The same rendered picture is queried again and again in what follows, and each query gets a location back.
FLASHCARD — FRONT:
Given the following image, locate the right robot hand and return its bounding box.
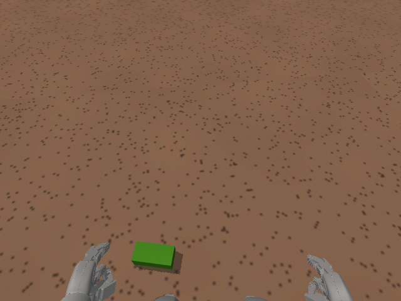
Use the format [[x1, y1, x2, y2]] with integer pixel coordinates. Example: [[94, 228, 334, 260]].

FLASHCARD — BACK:
[[305, 255, 353, 301]]

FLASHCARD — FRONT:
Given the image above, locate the left robot hand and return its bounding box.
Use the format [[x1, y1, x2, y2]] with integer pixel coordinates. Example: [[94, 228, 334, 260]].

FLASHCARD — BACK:
[[65, 241, 117, 301]]

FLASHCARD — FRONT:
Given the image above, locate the carton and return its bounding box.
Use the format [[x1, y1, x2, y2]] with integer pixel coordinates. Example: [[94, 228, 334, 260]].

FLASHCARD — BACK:
[[131, 241, 175, 270]]

